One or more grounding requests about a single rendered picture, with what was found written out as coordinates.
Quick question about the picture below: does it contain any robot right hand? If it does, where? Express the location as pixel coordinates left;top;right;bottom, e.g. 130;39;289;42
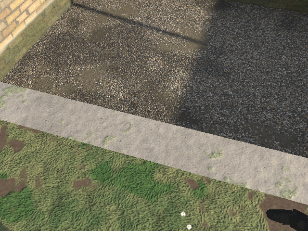
266;209;308;231

